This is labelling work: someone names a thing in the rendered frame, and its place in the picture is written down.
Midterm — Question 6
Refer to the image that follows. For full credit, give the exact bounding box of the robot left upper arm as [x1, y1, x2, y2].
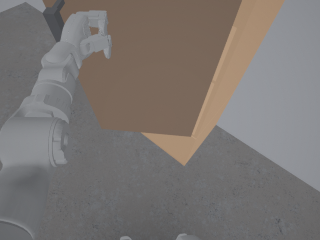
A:
[0, 117, 73, 240]

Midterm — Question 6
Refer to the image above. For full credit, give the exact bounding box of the cupboard door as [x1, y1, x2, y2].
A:
[42, 0, 242, 137]

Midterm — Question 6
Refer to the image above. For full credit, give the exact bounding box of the left robot hand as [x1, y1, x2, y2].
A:
[60, 10, 112, 60]

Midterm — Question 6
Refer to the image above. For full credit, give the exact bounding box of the handle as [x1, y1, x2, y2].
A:
[42, 0, 65, 43]

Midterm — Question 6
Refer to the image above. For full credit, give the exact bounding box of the robot left forearm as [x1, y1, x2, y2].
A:
[0, 41, 83, 163]

